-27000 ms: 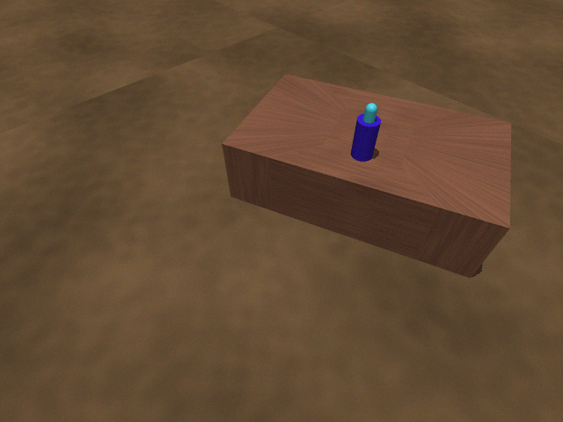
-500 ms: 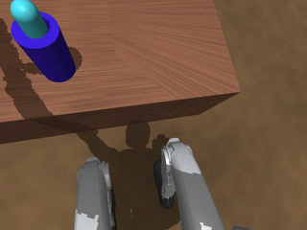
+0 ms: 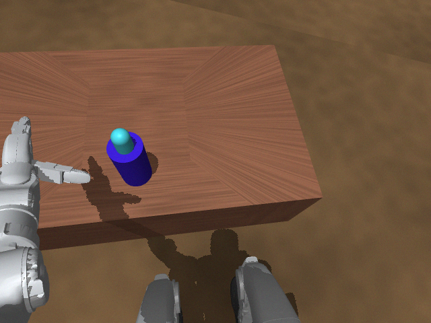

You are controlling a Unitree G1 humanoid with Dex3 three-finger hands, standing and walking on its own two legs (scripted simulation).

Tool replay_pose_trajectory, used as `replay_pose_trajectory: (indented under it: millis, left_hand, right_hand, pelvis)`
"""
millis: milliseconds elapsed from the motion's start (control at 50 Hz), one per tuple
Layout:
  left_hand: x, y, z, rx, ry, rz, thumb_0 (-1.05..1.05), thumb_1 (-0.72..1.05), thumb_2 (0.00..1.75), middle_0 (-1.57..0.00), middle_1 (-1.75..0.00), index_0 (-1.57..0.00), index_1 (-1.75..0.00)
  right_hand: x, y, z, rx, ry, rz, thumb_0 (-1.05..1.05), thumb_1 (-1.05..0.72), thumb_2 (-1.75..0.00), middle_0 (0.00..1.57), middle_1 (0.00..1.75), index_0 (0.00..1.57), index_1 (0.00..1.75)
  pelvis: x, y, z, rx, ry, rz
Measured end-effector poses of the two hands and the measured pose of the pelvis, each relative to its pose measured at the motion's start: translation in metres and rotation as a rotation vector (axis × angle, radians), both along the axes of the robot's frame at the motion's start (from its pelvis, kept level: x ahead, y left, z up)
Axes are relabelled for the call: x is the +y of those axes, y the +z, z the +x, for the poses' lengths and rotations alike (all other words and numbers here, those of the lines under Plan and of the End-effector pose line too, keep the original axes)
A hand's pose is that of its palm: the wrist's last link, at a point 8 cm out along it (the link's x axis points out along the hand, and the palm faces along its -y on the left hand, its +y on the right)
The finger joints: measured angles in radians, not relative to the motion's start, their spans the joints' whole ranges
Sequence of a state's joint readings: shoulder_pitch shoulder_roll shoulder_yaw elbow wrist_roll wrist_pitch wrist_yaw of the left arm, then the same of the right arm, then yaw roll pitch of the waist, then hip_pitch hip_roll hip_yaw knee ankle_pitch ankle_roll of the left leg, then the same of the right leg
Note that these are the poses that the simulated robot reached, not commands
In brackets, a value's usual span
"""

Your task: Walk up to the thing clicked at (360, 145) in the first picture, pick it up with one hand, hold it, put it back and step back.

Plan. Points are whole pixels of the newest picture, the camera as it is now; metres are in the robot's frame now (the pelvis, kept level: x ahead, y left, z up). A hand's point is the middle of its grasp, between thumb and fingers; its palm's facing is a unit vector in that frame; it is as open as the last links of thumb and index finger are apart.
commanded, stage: home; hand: left
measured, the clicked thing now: (129, 155) +0.53 +0.18 -0.21
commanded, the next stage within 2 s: none
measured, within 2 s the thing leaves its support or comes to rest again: neither
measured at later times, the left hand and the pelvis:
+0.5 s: hand (97, 265) +0.24 +0.17 -0.01, palm faces +0.15 -0.95 -0.28, open 16.9 cm; pelvis +0.04 -0.02 +0.07, yaw +2 degrees
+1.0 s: hand (99, 295) +0.20 +0.16 +0.01, palm faces +0.15 -0.95 -0.27, open 17.3 cm; pelvis +0.04 -0.02 +0.07, yaw +2 degrees
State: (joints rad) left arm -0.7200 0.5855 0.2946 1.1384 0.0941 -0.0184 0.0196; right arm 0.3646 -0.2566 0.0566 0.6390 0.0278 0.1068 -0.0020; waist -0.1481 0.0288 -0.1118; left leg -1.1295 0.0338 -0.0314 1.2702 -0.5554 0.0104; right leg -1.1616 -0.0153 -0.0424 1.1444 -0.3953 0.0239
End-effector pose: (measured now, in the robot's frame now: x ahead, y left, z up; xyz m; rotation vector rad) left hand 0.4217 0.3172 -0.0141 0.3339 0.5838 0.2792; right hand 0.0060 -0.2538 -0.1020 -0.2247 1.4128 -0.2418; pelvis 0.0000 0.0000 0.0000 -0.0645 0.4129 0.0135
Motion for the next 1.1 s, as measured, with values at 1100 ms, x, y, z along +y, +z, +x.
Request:
replay_pose_trajectory:
  millis: [1100]
  left_hand:
    - [-0.098,0.031,-0.252,0.198,-0.046,-0.094,-0.01,-0.53,0.07,-0.06,-0.06,-0.06,-0.05]
  right_hand:
    - [-0.005,0.087,0.162,-0.516,0.227,-0.017,0.00,-0.90,-0.90,0.20,0.30,0.20,0.30]
  pelvis:
    - [-0.021,0.078,0.031,-0.370,0.027,0.066]
